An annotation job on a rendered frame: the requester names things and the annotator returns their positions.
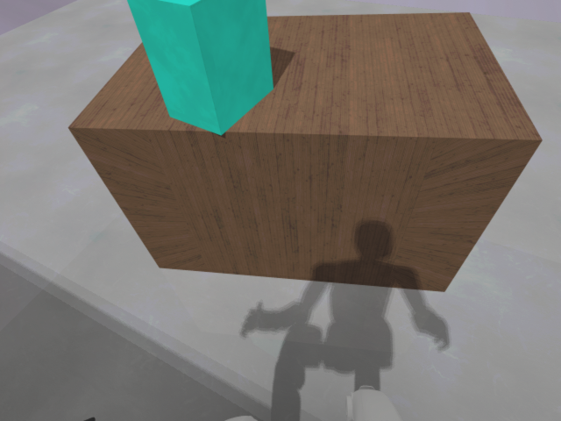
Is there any carton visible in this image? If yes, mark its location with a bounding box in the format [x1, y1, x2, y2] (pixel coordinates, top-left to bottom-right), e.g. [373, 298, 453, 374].
[127, 0, 273, 136]

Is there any pedestal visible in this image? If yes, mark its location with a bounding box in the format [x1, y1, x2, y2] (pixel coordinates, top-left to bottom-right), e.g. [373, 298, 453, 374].
[68, 12, 543, 292]

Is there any robot right thigh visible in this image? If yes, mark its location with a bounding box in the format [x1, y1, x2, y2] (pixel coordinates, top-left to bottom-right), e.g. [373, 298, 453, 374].
[346, 389, 402, 421]

